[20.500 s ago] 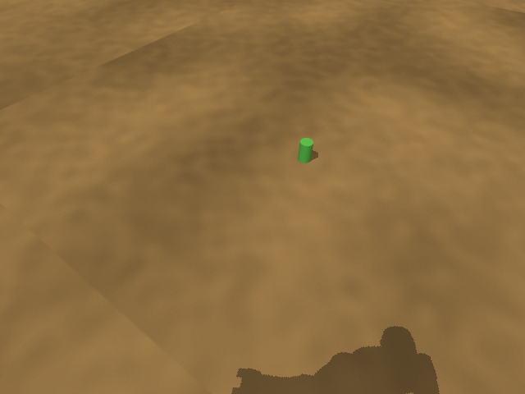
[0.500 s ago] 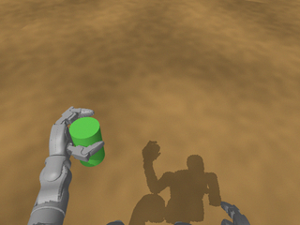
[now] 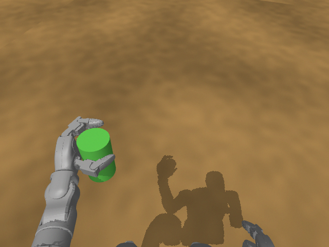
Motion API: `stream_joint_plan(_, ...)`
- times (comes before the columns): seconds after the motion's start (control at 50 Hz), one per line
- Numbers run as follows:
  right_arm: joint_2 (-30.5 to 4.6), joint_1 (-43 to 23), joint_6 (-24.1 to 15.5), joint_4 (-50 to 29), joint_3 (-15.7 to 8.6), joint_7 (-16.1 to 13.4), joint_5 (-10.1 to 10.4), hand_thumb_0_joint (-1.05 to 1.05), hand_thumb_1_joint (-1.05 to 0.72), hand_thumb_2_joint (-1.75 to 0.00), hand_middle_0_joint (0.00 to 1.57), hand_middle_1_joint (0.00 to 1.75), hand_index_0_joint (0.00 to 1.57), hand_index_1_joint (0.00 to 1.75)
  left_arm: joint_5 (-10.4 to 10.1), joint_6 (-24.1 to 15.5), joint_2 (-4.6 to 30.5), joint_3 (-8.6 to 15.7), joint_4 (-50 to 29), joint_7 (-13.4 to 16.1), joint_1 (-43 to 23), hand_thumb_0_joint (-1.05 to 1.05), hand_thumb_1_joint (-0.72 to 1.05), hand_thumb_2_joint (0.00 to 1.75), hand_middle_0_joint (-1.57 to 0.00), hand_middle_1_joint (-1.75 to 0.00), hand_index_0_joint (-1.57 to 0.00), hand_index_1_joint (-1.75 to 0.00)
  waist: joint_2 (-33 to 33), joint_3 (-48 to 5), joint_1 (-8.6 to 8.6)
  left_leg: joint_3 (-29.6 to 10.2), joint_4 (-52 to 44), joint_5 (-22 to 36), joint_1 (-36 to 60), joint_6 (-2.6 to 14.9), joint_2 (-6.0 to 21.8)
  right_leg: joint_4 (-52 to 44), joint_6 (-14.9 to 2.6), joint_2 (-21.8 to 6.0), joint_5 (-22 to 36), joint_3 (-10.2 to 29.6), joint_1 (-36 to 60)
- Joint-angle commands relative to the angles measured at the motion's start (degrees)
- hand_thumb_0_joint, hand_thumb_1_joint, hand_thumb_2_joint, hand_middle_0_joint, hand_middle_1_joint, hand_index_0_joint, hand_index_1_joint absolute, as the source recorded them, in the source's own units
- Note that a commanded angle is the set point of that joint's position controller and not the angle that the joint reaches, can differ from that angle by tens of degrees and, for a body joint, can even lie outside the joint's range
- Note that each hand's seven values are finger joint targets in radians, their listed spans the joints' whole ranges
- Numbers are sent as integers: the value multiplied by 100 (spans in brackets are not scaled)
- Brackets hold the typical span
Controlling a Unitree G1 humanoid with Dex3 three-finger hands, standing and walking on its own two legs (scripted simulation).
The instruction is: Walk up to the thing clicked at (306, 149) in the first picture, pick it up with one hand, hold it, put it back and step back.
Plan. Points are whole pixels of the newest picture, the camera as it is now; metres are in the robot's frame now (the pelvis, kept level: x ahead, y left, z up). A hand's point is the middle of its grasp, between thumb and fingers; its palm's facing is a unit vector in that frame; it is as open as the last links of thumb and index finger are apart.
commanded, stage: hold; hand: left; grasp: from the side
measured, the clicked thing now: (98, 156) +0.33 +0.17 +0.02
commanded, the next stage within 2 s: crouch in 0.62 s
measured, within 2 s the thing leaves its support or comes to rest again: neither
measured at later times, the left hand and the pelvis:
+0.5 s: hand (95, 148) +0.33 +0.17 +0.06, palm faces +0.07 -1.00 -0.03, open 10.5 cm; pelvis +0.00 +0.00 +0.00, yaw +0 degrees
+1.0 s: hand (99, 154) +0.33 +0.17 +0.02, palm faces +0.12 -0.99 +0.00, open 10.4 cm; pelvis +0.00 +0.00 -0.01, yaw +0 degrees
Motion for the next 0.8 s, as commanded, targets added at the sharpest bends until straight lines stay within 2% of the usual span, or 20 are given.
stream_joint_plan(0.0, -771, -210, -302, -740, -294, -86, 43, 0, -91, -91, 20, 30, 20, 30, -87, -516, 735, 198, -1574, -8, -1866, 0, 18, 122, -123, -138, -124, -138, 107, -1628, 2, 108, -822, 703, 737, 111, -186, -759, -124, 133, 962, -34, 572)
stream_joint_plan(0.08, -778, -218, -298, -738, -301, -55, 49, 0, -91, -90, 20, 30, 20, 30, -109, -460, 659, 218, -1316, 3, -1537, 0, 16, 120, -121, -137, -123, -137, 76, -1487, 47, 70, -819, 807, 647, 88, -156, -692, -146, 172, 1031, -87, 555)
stream_joint_plan(0.14, -768, -215, -308, -776, -302, -68, 36, 0, -91, -91, 20, 30, 20, 30, -85, -515, 819, 279, -1757, 35, -2037, 0, 18, 122, -122, -138, -124, -138, 156, -1783, -8, 97, -761, 968, 773, 101, -166, -690, -130, 154, 1205, -51, 607)
stream_joint_plan(0.22, -768, -221, -321, -713, -274, -69, 47, 0, -92, -91, 20, 30, 20, 30, -132, -526, 844, 414, -1377, 67, -1942, 0, 15, 121, -122, -137, -124, -137, -25, -1427, 2, 77, -819, 624, 590, 119, -163, -739, -116, 157, 874, -53, 488)
stream_joint_plan(0.26, -727, -280, -328, -787, -255, -81, 43, 0, -92, -91, 20, 30, 20, 30, -140, -593, 857, 339, -1983, 74, -2285, 0, 16, 121, -122, -138, -123, -138, 147, -1686, 34, 114, -809, 714, 691, 113, -193, -752, -118, 128, 981, -20, 628)
stream_joint_plan(0.28, -779, -220, -321, -726, -283, -99, 49, 0, -92, -91, 20, 30, 20, 30, -99, -524, 794, 322, -1411, 71, -1833, 0, 15, 121, -122, -138, -124, -138, 59, -1593, -1, 119, -805, 739, 769, 115, -186, -745, -111, 136, 994, -13, 557)
stream_joint_plan(0.3, -754, -171, -314, -736, -272, -105, 36, 0, -92, -91, 20, 30, 20, 30, -93, -543, 795, 221, -1745, 38, -1893, 0, 14, 121, -122, -138, -124, -138, 205, -1746, 15, 123, -775, 944, 812, 109, -190, -718, -119, 134, 1200, -8, 624)
stream_joint_plan(0.32, -797, -167, -323, -701, -300, -93, 40, 0, -92, -91, 20, 30, 20, 30, -98, -526, 698, 168, -1518, 5, -1867, 0, 16, 120, -122, -137, -123, -137, 135, -1626, -68, 93, -782, 941, 827, 98, -167, -686, -123, 156, 1184, -38, 540)
stream_joint_plan(0.34, -802, -199, -328, -668, -307, -90, 44, 0, -92, -91, 20, 30, 20, 30, -82, -487, 711, 217, -1174, -22, -1622, 0, 15, 120, -121, -136, -123, -137, 55, -1447, -25, 95, -771, 883, 671, 108, -170, -711, -124, 150, 1131, -43, 519)
stream_joint_plan(0.4, -750, -248, -331, -739, -290, -79, 47, 0, -92, -91, 20, 30, 20, 30, -101, -509, 815, 228, -1600, -56, -1983, 0, 13, 120, -123, -138, -124, -138, 160, -1564, -19, 108, -770, 775, 641, 125, -192, -754, -119, 126, 1052, -13, 537)
stream_joint_plan(0.46, -813, -177, -336, -756, -321, -70, 61, 0, -92, -91, 20, 30, 20, 30, -168, -510, 728, 211, -1780, -52, -1799, 0, 14, 120, -122, -138, -123, -138, 181, -1813, 26, 64, -796, 1002, 884, 87, -153, -668, -146, 161, 1202, -67, 649)
stream_joint_plan(0.48, -791, -189, -325, -743, -304, -73, 65, 0, -92, -91, 20, 30, 20, 30, -153, -467, 723, 244, -1438, -38, -1639, 0, 15, 119, -121, -136, -122, -136, 35, -1668, 20, 83, -766, 996, 746, 98, -163, -702, -136, 165, 1211, -61, 647)
stream_joint_plan(0.5, -786, -223, -332, -787, -302, -79, 72, 0, -92, -91, 20, 30, 20, 30, -186, -509, 759, 264, -1862, -27, -1851, 0, 14, 119, -121, -136, -123, -136, 95, -1734, 50, 94, -765, 1062, 806, 104, -175, -726, -128, 150, 1291, -52, 702)
stream_joint_plan(0.54, -749, -208, -346, -740, -276, -76, 61, 0, -92, -91, 20, 30, 20, 30, -156, -474, 651, 174, -1653, 19, -1833, 0, 14, 119, -121, -136, -122, -136, 37, -1496, -23, 103, -760, 994, 699, 114, -172, -716, -119, 147, 1244, -52, 577)
stream_joint_plan(0.56, -775, -199, -341, -716, -295, -78, 59, 0, -92, -91, 20, 30, 20, 30, -137, -494, 817, 359, -1601, 51, -1788, 0, 12, 119, -120, -135, -121, -136, 60, -1519, 0, 110, -765, 940, 690, 117, -172, -715, -124, 146, 1193, -43, 525)
stream_joint_plan(0.62, -760, -210, -331, -698, -300, -79, 33, 0, -92, -91, 20, 30, 20, 30, -65, -520, 831, 379, -1447, 83, -1781, 0, 13, 120, -121, -137, -123, -137, 16, -1513, 8, 97, -764, 817, 648, 122, -170, -692, -119, 142, 1064, -44, 523)
stream_joint_plan(0.64, -743, -271, -328, -796, -286, -78, 49, 0, -92, -91, 20, 30, 20, 30, -83, -574, 895, 389, -1936, 80, -2047, 0, 16, 119, -121, -136, -122, -136, 187, -1603, 83, 117, -792, 831, 678, 109, -185, -721, -137, 127, 1072, -34, 600)
stream_joint_plan(0.7, -760, -152, -324, -752, -296, -85, 33, 0, -91, -91, 20, 30, 20, 30, -86, -531, 712, 176, -1857, 44, -1830, 0, 21, 123, -123, -138, -124, -139, 268, -1841, 14, 113, -733, 1167, 889, 85, -175, -660, -136, 151, 1382, -35, 681)
stream_joint_plan(0.72, -756, -163, -336, -751, -299, -97, 26, 0, -88, -90, 20, 30, 20, 30, -67, -512, 656, 102, -1863, 36, -1905, 0, 22, 118, -120, -131, -121, -131, 236, -1898, -41, 104, -697, 1288, 977, 90, -165, -640, -126, 151, 1518, -32, 675)
stream_joint_plan(0.78, -782, -128, -318, -661, -326, -72, 18, 0, -88, -90, 20, 30, 20, 30, -45, -407, 599, 136, -1306, 49, -1556, 0, 22, 115, -121, -130, -122, -130, 58, -1555, -61, 79, -665, 1225, 699, 116, -142, -632, -122, 159, 1462, -53, 472)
